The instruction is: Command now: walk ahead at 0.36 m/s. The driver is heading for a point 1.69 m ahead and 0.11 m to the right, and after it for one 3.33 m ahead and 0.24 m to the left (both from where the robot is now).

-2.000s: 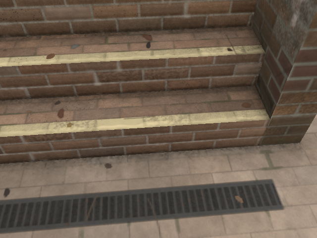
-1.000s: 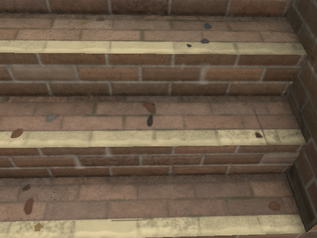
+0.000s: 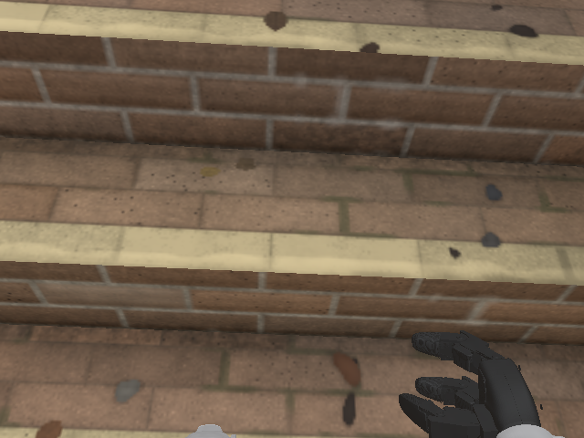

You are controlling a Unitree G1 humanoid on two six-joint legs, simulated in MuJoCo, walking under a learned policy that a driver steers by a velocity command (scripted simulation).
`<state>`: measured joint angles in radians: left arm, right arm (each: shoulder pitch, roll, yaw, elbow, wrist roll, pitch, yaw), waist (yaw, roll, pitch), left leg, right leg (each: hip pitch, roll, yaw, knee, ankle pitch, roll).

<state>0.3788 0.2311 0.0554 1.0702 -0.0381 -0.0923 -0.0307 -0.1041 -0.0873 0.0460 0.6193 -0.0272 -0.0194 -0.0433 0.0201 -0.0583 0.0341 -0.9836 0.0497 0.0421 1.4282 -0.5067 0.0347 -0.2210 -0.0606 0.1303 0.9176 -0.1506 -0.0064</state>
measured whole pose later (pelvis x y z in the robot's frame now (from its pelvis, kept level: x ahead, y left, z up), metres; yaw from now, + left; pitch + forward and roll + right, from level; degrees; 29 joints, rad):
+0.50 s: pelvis +0.19 +0.04 +0.17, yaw -1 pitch +7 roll -5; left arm 0.05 0.15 -0.08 0.78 0.04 0.09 -0.07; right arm 0.45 -0.12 0.06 1.05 -0.08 -0.10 0.11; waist -0.02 0.02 -0.12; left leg -0.15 0.05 0.07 0.25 -0.23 0.06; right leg -1.40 -0.07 -0.11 1.83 -0.27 -0.12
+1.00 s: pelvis +0.31 +0.02 +0.33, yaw +0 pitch +2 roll -3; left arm 0.10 0.19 0.00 0.92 -0.01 -0.10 -0.14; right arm 0.22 -0.23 -0.03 1.03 -0.02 -0.06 0.07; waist -0.03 0.04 -0.07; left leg -0.49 0.07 -0.06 0.77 -0.26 -0.09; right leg -0.39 0.05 -0.10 0.68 -0.33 -0.04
